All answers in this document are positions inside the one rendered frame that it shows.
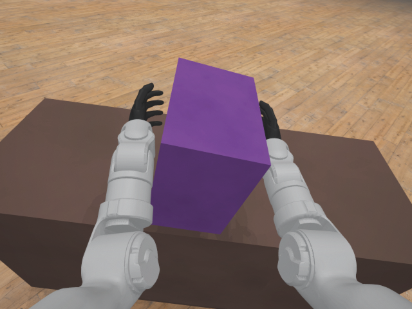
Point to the carton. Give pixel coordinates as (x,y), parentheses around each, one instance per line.
(213,150)

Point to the left robot hand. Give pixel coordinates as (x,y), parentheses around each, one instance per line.
(140,106)

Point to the robot right forearm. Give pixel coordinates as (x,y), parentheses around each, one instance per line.
(293,205)

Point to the right robot upper arm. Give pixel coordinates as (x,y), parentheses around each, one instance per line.
(321,266)

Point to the left robot upper arm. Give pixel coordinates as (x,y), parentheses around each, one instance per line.
(116,269)

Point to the pedestal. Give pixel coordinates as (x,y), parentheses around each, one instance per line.
(54,170)

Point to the robot left forearm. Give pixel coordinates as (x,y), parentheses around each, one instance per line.
(127,207)

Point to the right robot hand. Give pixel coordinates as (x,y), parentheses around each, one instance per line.
(269,119)

